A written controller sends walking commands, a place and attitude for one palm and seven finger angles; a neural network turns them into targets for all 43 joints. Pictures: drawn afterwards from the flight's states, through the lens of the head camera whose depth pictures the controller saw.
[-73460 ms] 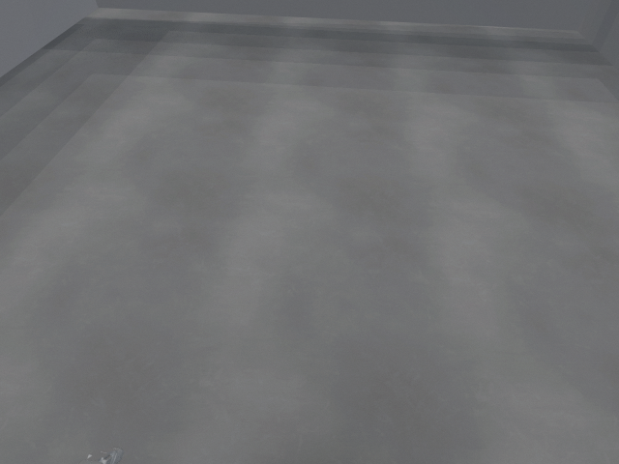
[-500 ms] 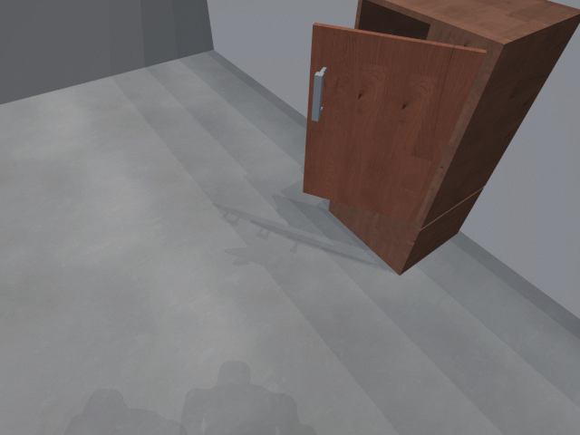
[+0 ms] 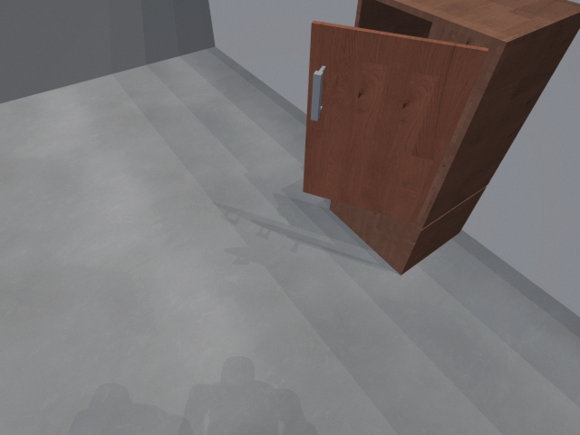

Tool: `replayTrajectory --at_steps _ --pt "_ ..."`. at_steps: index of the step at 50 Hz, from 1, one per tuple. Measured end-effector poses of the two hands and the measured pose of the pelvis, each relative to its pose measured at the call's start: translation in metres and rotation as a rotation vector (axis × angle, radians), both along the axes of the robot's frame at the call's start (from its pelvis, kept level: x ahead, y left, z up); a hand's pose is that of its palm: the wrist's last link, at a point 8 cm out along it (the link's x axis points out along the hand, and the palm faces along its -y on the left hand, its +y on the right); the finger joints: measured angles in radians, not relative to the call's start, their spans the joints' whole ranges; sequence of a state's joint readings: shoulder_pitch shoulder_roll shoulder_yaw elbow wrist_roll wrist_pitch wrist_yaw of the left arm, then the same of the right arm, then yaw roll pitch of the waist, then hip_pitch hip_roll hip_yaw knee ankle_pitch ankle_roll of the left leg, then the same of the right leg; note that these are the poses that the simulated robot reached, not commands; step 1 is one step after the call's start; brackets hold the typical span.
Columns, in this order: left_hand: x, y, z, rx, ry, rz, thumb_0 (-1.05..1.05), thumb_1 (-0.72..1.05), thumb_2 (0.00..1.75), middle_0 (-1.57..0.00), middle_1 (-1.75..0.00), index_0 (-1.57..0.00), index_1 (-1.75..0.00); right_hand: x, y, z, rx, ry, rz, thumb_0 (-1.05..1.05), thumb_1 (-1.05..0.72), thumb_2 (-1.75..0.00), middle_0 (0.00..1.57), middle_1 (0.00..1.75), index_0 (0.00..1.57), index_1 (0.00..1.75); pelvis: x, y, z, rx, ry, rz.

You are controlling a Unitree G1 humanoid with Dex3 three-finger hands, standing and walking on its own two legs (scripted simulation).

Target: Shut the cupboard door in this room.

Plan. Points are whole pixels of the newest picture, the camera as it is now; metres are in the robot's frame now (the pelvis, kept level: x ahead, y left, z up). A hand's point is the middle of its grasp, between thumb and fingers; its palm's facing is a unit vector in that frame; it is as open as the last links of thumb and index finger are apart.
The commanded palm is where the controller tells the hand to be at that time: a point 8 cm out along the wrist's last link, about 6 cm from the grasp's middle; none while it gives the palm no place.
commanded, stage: look to check the result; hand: left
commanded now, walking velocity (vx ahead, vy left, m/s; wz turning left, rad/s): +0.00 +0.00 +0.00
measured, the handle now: (319, 93) +0.97 -0.03 -0.02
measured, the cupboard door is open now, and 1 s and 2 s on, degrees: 32 32 32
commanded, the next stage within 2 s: walk to a spot facing it in 0.06 s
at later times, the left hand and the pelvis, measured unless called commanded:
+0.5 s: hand out of the picture +0.01 +0.19 -0.20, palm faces +0.17 -0.97 -0.17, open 7.4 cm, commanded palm none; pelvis +0.05 +0.02 -0.02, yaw +8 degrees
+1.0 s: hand (182, 405) +0.20 +0.20 -0.19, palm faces +0.11 -0.97 -0.22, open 7.3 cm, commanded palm none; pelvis +0.16 +0.02 -0.01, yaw +2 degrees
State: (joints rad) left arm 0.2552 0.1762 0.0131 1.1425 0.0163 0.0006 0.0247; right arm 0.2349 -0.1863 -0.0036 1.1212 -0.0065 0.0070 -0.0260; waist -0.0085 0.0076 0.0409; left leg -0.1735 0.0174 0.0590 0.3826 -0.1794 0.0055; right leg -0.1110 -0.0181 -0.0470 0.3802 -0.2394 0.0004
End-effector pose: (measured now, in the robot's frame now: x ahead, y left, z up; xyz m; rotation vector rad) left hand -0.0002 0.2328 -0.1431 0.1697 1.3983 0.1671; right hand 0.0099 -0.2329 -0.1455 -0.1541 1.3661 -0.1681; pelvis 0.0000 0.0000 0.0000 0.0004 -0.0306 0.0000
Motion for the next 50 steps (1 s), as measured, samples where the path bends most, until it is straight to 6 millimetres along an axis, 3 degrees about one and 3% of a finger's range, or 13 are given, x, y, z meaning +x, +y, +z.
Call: replayTrajectory --at_steps 15,20,27,31,35,39,44,50 --pt "0.024 0.002 0.003 0.024 -0.046 0.005 0.00 0.91 0.90 -0.20 -0.29 -0.20 -0.30 0.016 -0.014 0.000 -0.012 -0.003 0.027 0.00 -0.91 -0.90 0.20 0.30 0.20 0.29 0.011 -0.007 -0.001 -0.002 0.003 0.024" --pt "0.015 0.002 -0.008 -0.007 -0.041 0.083 0.00 0.91 0.90 -0.20 -0.29 -0.20 -0.30 0.019 -0.005 -0.002 -0.013 0.060 0.061 0.00 -0.91 -0.90 0.19 0.30 0.20 0.29 0.026 -0.001 -0.007 -0.019 0.009 0.081" --pt "0.002 0.013 -0.031 -0.058 0.058 0.165 0.00 0.91 0.90 -0.20 -0.29 -0.20 -0.30 0.050 0.018 -0.007 -0.033 0.051 0.107 0.00 -0.91 -0.90 0.20 0.30 0.20 0.29 0.057 0.023 -0.022 -0.006 0.006 0.134" --pt "0.032 0.021 -0.020 -0.048 0.048 0.151 0.01 0.91 0.90 -0.20 -0.29 -0.20 -0.30 0.055 0.032 -0.001 -0.018 0.079 0.104 0.00 -0.91 -0.90 0.20 0.30 0.20 0.29 0.074 0.028 -0.013 0.000 0.024 0.152" --pt "0.081 0.024 -0.007 -0.032 -0.041 0.150 0.01 0.91 0.90 -0.20 -0.29 -0.20 -0.30 0.063 0.042 0.003 0.010 0.137 0.116 0.00 -0.91 -0.90 0.20 0.30 0.20 0.29 0.095 0.028 -0.004 -0.006 0.029 0.167" --pt "0.128 0.021 -0.003 -0.010 -0.097 0.132 0.01 0.92 0.90 -0.20 -0.29 -0.20 -0.30 0.083 0.044 -0.005 0.040 0.156 0.091 0.00 -0.91 -0.90 0.20 0.30 0.20 0.29 0.120 0.022 -0.006 -0.003 0.017 0.138" --pt "0.169 0.012 -0.013 0.009 -0.100 0.088 0.00 0.92 0.90 -0.20 -0.29 -0.20 -0.30 0.128 0.034 -0.030 0.059 0.115 0.033 0.00 -0.91 -0.90 0.20 0.30 0.20 0.29 0.150 0.012 -0.023 0.001 0.014 0.083" --pt "0.192 0.013 -0.011 0.006 -0.071 0.075 0.00 0.92 0.90 -0.20 -0.29 -0.20 -0.30 0.209 0.022 -0.015 0.004 -0.040 0.041 0.00 -0.91 -0.90 0.20 0.30 0.20 0.29 0.164 0.016 -0.015 -0.011 0.037 0.041"
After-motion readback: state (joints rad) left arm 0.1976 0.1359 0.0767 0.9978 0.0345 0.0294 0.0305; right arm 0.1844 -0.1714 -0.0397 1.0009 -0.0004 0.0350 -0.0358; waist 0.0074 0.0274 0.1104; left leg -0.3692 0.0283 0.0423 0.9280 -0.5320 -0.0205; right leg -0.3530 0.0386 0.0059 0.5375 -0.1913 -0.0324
